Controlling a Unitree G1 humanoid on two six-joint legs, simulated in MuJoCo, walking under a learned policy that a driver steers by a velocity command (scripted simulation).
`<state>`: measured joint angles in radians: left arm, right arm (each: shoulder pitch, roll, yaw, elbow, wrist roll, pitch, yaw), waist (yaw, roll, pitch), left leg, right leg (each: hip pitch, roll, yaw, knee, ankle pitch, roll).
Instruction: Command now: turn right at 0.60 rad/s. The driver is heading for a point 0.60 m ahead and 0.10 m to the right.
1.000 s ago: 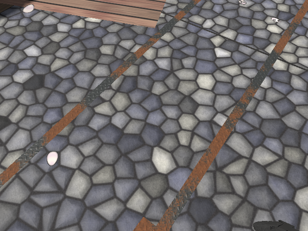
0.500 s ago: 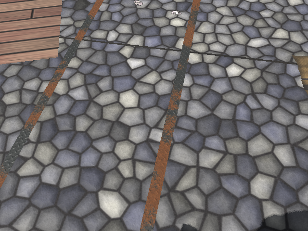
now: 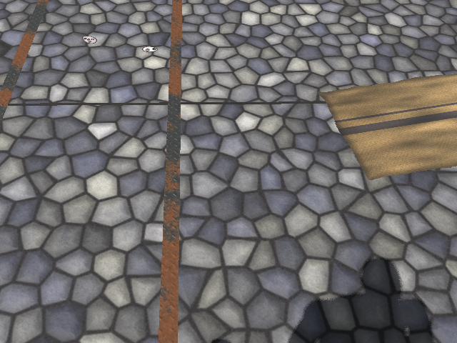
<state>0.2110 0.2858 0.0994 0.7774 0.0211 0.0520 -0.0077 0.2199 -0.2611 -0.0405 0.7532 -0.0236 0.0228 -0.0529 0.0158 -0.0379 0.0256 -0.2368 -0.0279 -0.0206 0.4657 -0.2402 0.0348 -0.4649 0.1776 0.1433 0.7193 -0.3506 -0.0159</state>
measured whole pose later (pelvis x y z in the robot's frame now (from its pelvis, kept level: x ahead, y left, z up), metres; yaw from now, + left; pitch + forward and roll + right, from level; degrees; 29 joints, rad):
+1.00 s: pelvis +0.28 -0.11 +0.00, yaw -22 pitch +0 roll +0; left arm 0.28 0.28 0.02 0.84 0.05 -0.06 -0.02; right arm 0.28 -0.27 -0.05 0.81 -0.01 -0.04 0.02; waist 0.01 -0.03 0.06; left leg -0.29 -0.08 0.05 0.47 -0.17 0.09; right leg -0.38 0.01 0.02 1.16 -0.32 -0.07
